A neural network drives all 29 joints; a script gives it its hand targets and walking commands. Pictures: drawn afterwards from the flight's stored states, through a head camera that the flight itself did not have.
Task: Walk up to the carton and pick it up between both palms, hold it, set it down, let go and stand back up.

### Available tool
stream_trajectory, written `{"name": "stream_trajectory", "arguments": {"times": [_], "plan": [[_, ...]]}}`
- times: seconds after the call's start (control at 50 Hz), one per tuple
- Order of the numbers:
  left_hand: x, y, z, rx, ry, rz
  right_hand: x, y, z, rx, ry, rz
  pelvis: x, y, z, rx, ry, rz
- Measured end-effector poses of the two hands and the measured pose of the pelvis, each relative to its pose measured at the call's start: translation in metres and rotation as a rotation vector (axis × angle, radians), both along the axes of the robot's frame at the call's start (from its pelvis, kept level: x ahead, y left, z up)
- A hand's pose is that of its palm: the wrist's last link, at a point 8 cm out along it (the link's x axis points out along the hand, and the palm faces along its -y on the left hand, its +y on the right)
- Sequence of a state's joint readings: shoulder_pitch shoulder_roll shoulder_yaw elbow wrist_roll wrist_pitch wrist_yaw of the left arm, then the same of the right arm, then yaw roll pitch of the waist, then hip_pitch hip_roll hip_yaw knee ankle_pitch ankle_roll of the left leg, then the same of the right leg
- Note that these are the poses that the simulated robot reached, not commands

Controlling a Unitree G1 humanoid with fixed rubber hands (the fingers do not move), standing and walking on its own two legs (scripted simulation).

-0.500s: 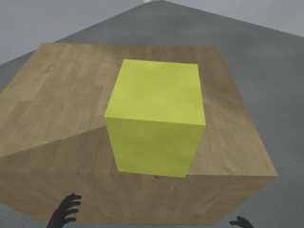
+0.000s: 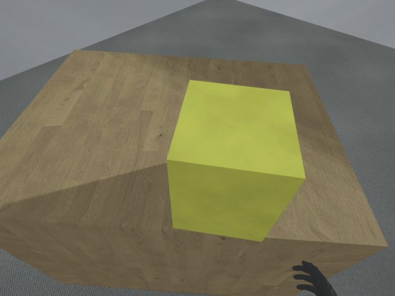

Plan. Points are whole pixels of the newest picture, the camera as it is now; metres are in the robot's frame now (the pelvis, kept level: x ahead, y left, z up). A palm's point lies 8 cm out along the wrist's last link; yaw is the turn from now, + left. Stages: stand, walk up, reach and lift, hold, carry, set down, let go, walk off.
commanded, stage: stand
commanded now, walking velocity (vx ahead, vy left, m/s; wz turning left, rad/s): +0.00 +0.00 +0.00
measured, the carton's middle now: (227, 164) +0.37 -0.04 +0.07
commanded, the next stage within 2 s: none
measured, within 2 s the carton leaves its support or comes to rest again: neither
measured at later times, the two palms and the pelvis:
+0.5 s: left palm out of the picture +0.06 +0.27 -0.12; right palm out of the picture +0.10 -0.24 -0.08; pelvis +0.00 +0.01 +0.00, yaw +0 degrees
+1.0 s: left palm out of the picture +0.05 +0.27 -0.12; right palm out of the picture +0.10 -0.25 -0.09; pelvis +0.00 +0.00 +0.00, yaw +1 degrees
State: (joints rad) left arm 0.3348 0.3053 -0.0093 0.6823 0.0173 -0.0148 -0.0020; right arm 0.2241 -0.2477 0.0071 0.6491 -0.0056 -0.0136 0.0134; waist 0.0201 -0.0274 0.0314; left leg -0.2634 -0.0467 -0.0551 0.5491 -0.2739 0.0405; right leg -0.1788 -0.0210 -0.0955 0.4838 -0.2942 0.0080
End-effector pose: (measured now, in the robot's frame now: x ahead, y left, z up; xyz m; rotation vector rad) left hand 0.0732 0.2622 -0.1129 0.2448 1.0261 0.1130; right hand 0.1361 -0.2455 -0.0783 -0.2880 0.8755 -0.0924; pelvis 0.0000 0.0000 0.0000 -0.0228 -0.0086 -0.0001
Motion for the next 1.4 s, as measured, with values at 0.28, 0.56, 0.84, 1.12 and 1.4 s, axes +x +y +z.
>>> {"name": "stream_trajectory", "arguments": {"times": [0.28, 0.56, 0.84, 1.12, 1.4], "plan": [[0.004, 0.009, -0.002, -0.002, 0.013, -0.01, -0.025, 0.0, -0.003, -0.018, 0.06, -0.035, -0.002, 0.009, 0.001, 0.005, -0.009, -0.001], [-0.013, 0.01, -0.006, -0.001, 0.052, 0.007, -0.035, 0.003, -0.005, -0.013, 0.074, -0.037, -0.005, 0.01, 0.002, 0.008, -0.01, 0.005], [-0.03, 0.008, -0.006, 0.008, 0.094, 0.028, -0.038, -0.001, -0.011, -0.006, 0.098, -0.033, -0.005, 0.005, 0.002, 0.009, -0.007, 0.012], [-0.024, 0.001, -0.005, 0.005, 0.078, 0.029, -0.038, -0.008, -0.013, -0.01, 0.109, -0.036, -0.003, -0.001, 0.002, 0.009, -0.007, 0.017], [-0.026, -0.001, -0.004, 0.01, 0.075, 0.035, -0.044, -0.011, -0.016, -0.006, 0.126, -0.04, -0.004, -0.005, 0.002, 0.009, -0.01, 0.02]]}}
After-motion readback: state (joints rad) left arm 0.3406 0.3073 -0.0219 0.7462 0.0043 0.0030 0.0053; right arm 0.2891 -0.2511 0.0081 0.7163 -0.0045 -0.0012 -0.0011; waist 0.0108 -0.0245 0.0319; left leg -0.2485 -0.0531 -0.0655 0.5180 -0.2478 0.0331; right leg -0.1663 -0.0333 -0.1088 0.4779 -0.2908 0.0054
